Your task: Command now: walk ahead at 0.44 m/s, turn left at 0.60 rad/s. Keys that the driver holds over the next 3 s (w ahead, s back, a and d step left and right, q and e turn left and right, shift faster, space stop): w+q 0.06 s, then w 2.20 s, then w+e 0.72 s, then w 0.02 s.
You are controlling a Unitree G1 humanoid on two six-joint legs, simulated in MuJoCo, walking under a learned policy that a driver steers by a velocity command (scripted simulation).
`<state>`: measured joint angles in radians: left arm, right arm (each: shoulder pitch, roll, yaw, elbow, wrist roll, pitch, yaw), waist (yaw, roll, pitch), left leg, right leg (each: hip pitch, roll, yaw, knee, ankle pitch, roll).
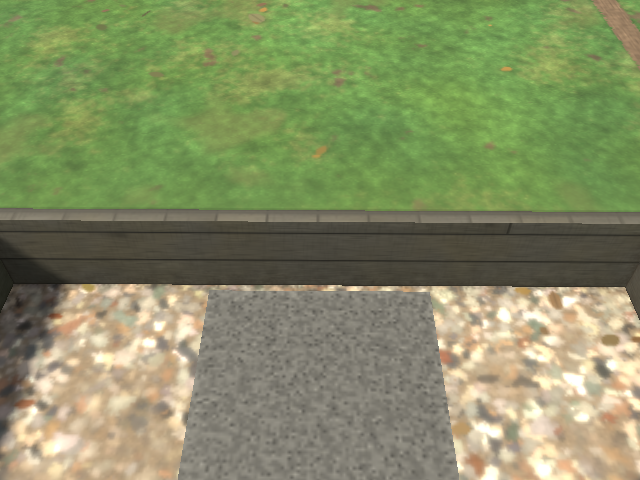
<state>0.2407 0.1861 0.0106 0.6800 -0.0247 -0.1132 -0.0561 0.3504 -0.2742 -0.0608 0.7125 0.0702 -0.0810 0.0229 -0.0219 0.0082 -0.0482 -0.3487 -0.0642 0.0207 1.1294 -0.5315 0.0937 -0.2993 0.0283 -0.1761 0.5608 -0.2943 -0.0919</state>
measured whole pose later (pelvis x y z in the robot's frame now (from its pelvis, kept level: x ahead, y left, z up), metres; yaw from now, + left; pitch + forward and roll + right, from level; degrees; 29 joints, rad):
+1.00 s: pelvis +0.60 +0.05 -0.01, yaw +10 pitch +2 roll +0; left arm 0.29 0.19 0.04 0.89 -0.07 -0.17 -0.11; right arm 0.27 -0.21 0.01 0.84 0.01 -0.14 -0.04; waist 0.03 0.04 0.07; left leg -0.68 0.11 0.15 1.43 -0.44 0.02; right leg -0.44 0.05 -0.19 0.56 -0.17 -0.14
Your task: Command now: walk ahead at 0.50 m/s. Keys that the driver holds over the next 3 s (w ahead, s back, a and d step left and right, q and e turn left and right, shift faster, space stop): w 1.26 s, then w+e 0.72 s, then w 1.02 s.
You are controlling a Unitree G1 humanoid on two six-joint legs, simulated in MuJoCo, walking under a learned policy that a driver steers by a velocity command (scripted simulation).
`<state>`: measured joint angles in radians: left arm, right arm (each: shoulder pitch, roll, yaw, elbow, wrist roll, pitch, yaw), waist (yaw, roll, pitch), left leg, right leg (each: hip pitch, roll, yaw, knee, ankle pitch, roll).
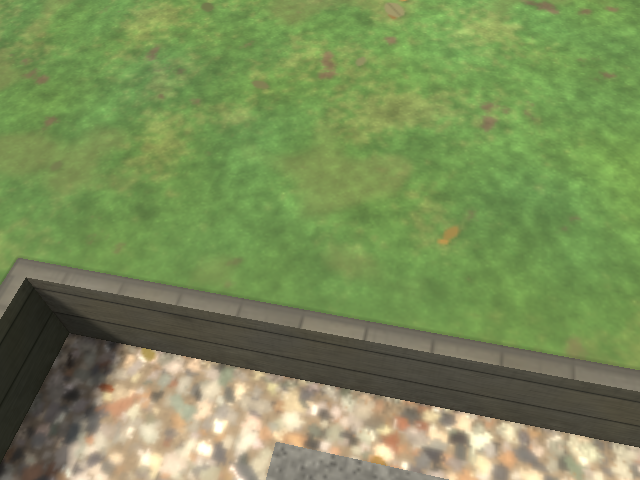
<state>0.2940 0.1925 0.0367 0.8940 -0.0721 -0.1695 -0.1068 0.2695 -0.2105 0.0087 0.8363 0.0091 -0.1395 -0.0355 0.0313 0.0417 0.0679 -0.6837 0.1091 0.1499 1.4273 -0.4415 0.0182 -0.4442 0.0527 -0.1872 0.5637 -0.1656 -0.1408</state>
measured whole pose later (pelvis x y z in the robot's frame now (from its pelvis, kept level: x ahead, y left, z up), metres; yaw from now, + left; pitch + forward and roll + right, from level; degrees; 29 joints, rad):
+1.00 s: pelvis +0.57 -0.06 -0.03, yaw +1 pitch +2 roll -1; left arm -0.07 0.21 0.02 0.56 -0.03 -0.06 -0.15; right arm 0.62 -0.15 -0.02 1.13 0.03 -0.14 0.09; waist -0.11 0.04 0.03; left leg 0.41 0.07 0.21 0.06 -0.46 -0.06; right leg -0.91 -0.09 -0.14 0.79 0.01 -0.08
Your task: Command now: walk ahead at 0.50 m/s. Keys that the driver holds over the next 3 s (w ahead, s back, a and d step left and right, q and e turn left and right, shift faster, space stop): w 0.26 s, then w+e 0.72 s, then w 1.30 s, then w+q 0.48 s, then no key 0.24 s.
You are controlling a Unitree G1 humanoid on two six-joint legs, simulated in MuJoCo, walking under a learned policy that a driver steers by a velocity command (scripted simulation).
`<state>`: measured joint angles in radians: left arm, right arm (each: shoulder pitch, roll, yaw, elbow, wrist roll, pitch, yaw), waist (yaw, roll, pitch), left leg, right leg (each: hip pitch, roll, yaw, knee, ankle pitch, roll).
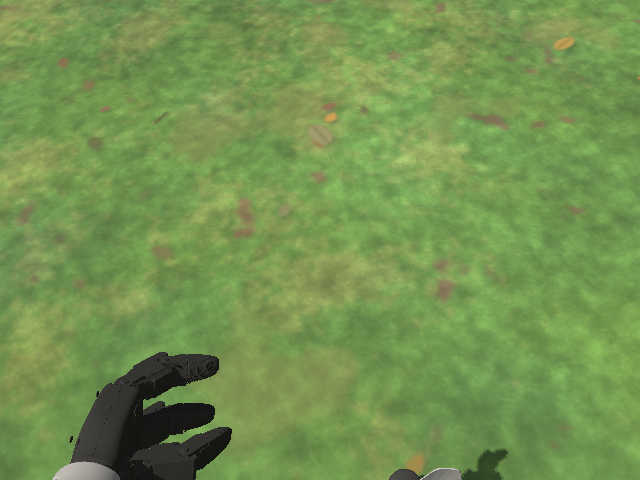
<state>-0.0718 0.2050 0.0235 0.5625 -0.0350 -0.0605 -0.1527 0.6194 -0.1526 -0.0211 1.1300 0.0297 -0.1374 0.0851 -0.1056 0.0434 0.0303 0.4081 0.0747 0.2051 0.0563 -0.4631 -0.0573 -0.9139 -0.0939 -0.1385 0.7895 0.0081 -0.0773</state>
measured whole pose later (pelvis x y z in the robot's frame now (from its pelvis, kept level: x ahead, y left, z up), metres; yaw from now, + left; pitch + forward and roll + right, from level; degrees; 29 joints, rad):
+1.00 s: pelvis +0.60 -0.05 +0.05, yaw -23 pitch +0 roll +3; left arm 0.14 0.28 0.07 0.81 -0.04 -0.04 -0.01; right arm 0.30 -0.24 -0.05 0.96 -0.02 -0.12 0.00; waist -0.05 -0.05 0.00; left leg -0.11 -0.01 0.17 0.28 -0.18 0.03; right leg -0.73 -0.14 0.08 1.11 -0.16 -0.02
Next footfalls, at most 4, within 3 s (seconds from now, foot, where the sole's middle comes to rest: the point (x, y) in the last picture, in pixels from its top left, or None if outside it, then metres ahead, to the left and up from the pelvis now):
0.06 right None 0.33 -0.13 -0.73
0.72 left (289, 383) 0.66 0.05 -0.73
1.24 right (445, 316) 0.79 -0.32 -0.73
1.78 left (382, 196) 1.18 -0.24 -0.73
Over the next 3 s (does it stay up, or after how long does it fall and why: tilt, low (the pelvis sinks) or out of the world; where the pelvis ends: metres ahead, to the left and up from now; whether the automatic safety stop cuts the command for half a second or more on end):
stays up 1.55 -0.53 0.03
